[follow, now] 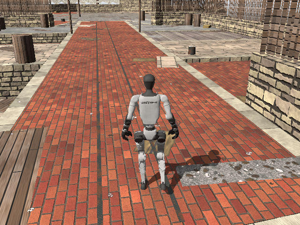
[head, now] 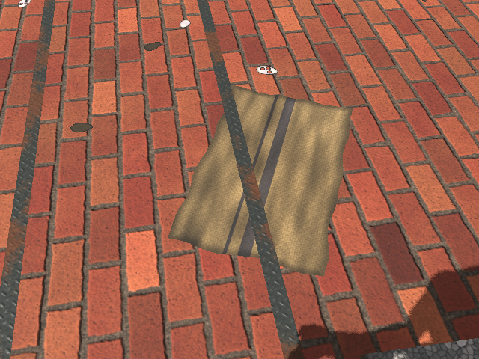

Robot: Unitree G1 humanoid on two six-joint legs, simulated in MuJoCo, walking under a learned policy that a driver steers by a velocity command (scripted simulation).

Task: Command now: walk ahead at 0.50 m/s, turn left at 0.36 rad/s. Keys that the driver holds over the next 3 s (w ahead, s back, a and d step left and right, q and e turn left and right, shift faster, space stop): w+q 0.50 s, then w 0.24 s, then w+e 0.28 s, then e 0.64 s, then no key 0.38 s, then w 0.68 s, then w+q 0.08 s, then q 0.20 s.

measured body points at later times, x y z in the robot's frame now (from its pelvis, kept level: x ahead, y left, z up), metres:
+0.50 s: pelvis +0.29 -0.03 +0.00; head +0.31 -0.03 +0.45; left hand +0.36 +0.27 -0.09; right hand +0.45 -0.28 -0.11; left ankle +0.19 +0.08 -0.65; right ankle +0.35 -0.12 -0.74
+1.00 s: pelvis +0.52 +0.11 +0.00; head +0.54 +0.14 +0.45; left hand +0.48 +0.40 -0.13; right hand +0.74 -0.09 -0.09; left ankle +0.52 +0.22 -0.74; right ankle +0.52 -0.06 -0.65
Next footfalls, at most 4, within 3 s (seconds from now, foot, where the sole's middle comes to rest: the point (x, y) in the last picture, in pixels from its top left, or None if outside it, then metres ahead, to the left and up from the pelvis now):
0.34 right None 0.39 -0.11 -0.77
0.84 left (159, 327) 0.56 0.23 -0.77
1.32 right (220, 240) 0.84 0.07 -0.77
1.78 left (155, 238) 0.85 0.28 -0.77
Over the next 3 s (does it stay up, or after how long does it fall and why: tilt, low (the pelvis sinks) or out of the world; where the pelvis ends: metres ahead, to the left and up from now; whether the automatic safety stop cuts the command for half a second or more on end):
stays up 1.06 0.08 0.00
